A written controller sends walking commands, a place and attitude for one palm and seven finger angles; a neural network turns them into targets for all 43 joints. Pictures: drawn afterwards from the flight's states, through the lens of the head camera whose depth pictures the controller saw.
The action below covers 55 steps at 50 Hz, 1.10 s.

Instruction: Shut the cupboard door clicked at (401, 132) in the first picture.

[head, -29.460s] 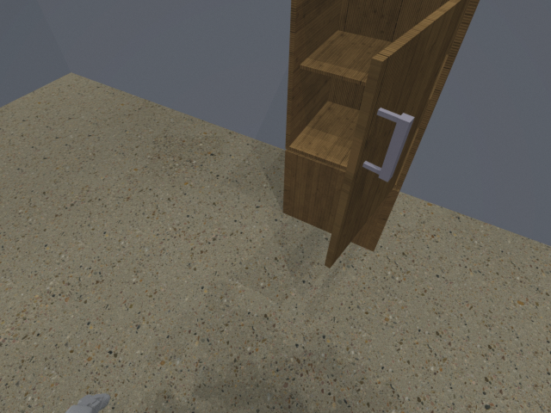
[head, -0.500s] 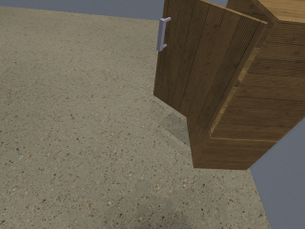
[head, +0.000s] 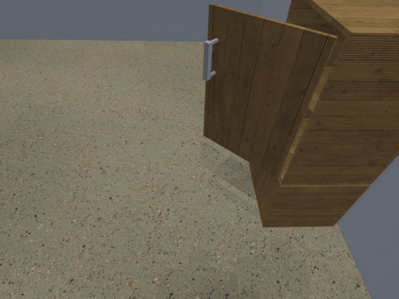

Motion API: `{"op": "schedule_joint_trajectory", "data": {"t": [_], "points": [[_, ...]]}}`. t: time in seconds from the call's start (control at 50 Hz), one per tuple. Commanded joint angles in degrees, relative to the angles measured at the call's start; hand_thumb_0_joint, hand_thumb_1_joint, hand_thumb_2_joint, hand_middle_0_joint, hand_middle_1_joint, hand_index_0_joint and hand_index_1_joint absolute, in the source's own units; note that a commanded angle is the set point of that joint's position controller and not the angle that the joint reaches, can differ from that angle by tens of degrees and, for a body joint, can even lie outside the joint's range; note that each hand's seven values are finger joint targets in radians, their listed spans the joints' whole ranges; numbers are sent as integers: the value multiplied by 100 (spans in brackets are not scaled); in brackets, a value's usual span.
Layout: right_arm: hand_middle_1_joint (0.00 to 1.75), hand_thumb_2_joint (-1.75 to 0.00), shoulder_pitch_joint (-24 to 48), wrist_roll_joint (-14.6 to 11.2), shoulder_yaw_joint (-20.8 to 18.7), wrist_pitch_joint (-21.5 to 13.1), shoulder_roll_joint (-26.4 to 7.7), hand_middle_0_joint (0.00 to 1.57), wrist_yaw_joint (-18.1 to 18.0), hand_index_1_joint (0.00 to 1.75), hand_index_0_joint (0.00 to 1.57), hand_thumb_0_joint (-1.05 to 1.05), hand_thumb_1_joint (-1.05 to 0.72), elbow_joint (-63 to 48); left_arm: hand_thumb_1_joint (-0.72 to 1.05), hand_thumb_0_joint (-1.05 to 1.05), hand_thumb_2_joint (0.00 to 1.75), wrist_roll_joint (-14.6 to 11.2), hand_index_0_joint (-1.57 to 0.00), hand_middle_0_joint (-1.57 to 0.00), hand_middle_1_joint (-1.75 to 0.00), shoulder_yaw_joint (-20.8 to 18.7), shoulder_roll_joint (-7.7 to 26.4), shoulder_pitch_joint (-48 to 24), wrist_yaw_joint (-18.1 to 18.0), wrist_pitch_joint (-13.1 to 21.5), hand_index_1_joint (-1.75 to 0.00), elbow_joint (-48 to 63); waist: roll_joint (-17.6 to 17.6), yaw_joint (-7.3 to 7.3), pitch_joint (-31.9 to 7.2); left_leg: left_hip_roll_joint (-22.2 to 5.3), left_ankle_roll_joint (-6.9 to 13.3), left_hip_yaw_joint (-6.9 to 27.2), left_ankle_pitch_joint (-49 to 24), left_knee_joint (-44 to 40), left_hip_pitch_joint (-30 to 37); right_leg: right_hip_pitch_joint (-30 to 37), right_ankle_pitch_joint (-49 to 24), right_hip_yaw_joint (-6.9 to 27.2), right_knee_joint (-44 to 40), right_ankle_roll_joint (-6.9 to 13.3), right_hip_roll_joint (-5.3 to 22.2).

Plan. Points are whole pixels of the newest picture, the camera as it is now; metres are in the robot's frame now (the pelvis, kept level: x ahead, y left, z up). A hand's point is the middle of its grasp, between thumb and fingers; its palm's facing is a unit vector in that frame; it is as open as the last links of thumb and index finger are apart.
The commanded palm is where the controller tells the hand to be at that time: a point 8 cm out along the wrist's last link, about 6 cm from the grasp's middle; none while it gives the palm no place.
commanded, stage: let the arm hang, fingers relaxed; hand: left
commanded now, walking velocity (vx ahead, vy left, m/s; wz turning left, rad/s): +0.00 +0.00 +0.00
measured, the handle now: (210, 59) +0.89 +0.01 +0.07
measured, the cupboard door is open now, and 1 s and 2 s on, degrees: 49 49 49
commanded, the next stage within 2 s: look to check the result in 0.28 s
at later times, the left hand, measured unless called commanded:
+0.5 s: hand out of the picture -0.04 +0.17 -0.18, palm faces +0.05 -0.98 -0.18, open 7.4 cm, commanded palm none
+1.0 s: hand out of the picture +0.01 +0.19 -0.18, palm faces +0.01 -0.98 -0.21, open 7.4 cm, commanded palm none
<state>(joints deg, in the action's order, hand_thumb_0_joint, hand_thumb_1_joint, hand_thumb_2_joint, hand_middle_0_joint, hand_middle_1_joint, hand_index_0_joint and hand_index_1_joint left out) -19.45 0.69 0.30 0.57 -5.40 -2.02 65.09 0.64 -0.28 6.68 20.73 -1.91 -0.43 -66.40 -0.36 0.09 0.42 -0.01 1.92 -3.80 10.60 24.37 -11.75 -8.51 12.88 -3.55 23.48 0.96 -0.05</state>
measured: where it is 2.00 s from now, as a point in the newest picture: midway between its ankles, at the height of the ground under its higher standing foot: outside the picture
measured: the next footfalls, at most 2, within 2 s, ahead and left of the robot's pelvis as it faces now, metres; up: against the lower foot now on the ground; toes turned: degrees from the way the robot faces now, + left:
right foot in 1.76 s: +0.08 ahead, -0.14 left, +0.00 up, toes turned +26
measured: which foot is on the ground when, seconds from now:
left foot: down 0.00-1.00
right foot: down 0.00-1.00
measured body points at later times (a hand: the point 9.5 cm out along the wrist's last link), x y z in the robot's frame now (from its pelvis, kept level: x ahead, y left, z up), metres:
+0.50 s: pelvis +0.00 +0.01 +0.00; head -0.01 +0.01 +0.45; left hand -0.04 +0.22 -0.16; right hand -0.04 -0.20 -0.16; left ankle +0.03 +0.10 -0.74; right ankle +0.00 -0.11 -0.74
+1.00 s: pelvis +0.00 +0.00 +0.00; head +0.00 +0.00 +0.45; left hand +0.01 +0.24 -0.16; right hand +0.00 -0.24 -0.15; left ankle +0.03 +0.10 -0.74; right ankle +0.00 -0.11 -0.74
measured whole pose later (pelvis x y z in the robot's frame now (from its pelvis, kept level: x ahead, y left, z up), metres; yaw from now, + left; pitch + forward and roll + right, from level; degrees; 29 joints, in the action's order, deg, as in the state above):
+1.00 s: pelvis +0.00 +0.00 +0.00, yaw -1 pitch -2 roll +0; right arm -15.0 0.7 -0.8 -0.1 -10.6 -1.6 64.6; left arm 0.9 -0.9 10.5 15.2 -1.4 0.3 -65.4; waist 0.0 -0.3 1.7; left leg 0.2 2.1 -4.6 9.8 22.5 -10.8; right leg -8.2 12.2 -2.7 22.2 0.7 0.1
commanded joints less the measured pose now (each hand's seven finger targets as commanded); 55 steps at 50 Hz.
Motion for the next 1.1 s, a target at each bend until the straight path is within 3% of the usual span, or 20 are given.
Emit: {"op": "schedule_joint_trajectory", "data": {"t": [0.0,0.08,0.14,0.2,0.3,0.6,0.76,0.92,0.96,1.02,1.08], "points": [[30,-90,-424,8,-81,-69,-535,20,-52,30,20,0,-90,-87,90,0,90,4,-20,-20,-30,-71,448,440,-42,70,-30,84,8,-37,582,-558,40,631,306,-661,-198,-505,212,611,-582,157,551],[30,-90,-450,12,-87,-79,-492,20,-59,30,20,0,-90,-81,90,0,90,12,-20,-20,-30,-83,392,496,-51,64,-30,69,-147,-22,639,-553,54,693,452,-729,-293,-504,189,593,-534,156,538],[30,-90,-486,8,-96,-78,-484,20,-58,30,20,0,-90,-90,90,0,90,18,-20,-20,-30,-90,371,506,-56,67,-30,78,-33,-18,684,-556,57,695,470,-735,-348,-492,167,586,-519,151,531],[30,-90,-515,16,-110,-76,-522,20,-59,30,20,0,-90,-96,90,0,90,20,-20,-20,-30,-96,366,479,-56,60,-30,95,-187,-42,709,-584,56,753,725,-829,-350,-568,242,585,-488,137,494],[30,-90,-482,17,-123,-91,-583,20,-59,30,20,0,-90,-126,90,0,90,24,-20,-20,-30,-102,375,492,-54,68,-30,97,-139,-30,651,-604,69,798,717,-866,-320,-509,157,579,-462,130,491],[30,-90,-264,7,-194,-89,-893,20,-23,30,20,0,-90,-189,90,0,90,37,-20,-20,-30,-141,702,235,-28,92,-30,194,-6,-61,638,-639,73,793,805,-894,-207,-608,326,649,-545,135,516],[30,-90,-29,4,-203,-107,-1034,20,-3,30,20,0,-90,-214,90,0,90,32,-20,-20,-30,-159,913,22,-8,130,-30,228,108,-57,471,-594,49,676,346,-736,-12,-500,233,717,-661,163,602],[30,-90,191,-3,-213,-127,-1246,20,6,30,20,0,-90,-243,90,0,90,31,-20,-20,-30,-171,1126,-264,13,147,-30,272,-52,-51,339,-646,36,702,30,-742,90,-325,-33,720,-686,168,601],[30,-90,279,4,-203,-131,-1253,20,6,30,20,0,-90,-229,90,0,90,26,-20,-20,-30,-170,1134,-345,20,146,-30,268,-6,-50,362,-652,24,694,10,-765,98,-308,-25,736,-716,163,624],[30,-90,176,7,-136,-53,-898,20,40,30,20,0,-90,-277,90,0,90,19,-20,-20,-30,-149,880,-195,-23,68,-30,284,73,-32,362,-557,-24,689,-327,-492,-163,-198,-109,554,-497,91,727],[30,-90,234,25,-194,26,-939,20,73,30,20,0,-90,-420,90,0,90,27,-20,-20,-30,-268,1095,-268,-37,10,-30,467,294,-15,376,-343,-82,600,-233,39,-572,-212,83,601,-434,245,1065]]}}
